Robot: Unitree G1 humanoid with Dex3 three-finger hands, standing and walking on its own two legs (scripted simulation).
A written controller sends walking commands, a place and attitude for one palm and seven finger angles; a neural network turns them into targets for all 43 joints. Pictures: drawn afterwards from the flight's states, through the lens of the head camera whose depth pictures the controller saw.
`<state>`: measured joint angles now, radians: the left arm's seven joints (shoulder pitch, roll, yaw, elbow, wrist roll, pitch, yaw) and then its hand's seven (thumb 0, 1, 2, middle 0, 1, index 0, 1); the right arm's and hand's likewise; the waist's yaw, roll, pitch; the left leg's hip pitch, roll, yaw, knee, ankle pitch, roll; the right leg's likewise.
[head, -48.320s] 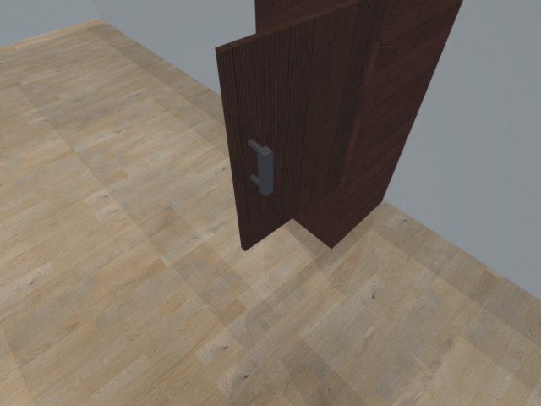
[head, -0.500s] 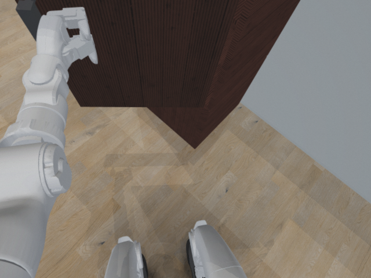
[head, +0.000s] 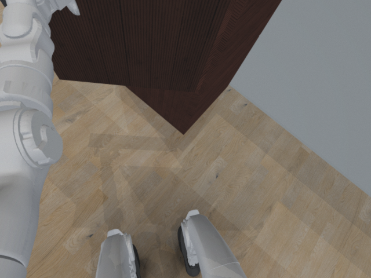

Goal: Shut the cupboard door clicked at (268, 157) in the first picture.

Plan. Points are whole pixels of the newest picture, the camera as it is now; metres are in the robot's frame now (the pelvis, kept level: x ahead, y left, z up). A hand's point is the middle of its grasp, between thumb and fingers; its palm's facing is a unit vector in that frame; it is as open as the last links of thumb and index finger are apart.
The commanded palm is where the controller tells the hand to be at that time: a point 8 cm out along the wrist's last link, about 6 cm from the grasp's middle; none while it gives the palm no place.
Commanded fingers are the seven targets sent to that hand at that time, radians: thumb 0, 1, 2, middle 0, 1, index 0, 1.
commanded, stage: pull the fist back off the door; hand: left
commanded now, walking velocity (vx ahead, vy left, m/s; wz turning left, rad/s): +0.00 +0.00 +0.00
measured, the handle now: out of the picture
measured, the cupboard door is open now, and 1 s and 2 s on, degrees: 39 38 38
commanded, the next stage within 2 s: draw the hand back to the body in 0.78 s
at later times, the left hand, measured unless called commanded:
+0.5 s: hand (79, 23) +0.55 +0.08 +0.11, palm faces +0.13 -0.99 -0.02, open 3.1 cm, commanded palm +0.51 +0.12 +0.11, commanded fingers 0.00 0.90 0.90 -1.30 -1.50 -1.30 -1.50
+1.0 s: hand (90, 44) +0.50 +0.07 +0.13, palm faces +0.15 -0.99 -0.04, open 3.1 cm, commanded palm +0.44 +0.13 +0.13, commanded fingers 0.00 0.90 0.90 -1.30 -1.50 -1.30 -1.50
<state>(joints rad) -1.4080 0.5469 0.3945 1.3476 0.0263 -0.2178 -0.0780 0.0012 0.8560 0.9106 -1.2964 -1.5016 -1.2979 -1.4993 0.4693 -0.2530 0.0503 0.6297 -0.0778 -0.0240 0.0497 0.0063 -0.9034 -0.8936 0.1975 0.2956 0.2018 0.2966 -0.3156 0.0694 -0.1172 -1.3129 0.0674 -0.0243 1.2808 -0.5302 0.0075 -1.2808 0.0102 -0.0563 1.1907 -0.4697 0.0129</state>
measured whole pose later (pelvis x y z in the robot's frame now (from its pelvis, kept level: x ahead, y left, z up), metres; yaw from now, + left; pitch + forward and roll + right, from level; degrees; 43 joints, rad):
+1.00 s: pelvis +0.01 -0.02 +0.05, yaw +2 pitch +20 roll +0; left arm -0.86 0.16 0.24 1.11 0.03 -0.50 0.22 0.02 0.90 0.90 -1.30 -1.50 -1.30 -1.50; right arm 0.34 -0.22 -0.02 0.65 -0.06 0.03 0.06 0.01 -0.90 -0.89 0.20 0.30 0.20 0.30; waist -0.15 0.03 -0.13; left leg -0.93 0.04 0.02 1.05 -0.46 -0.02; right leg -0.95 -0.01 -0.02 1.05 -0.45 -0.01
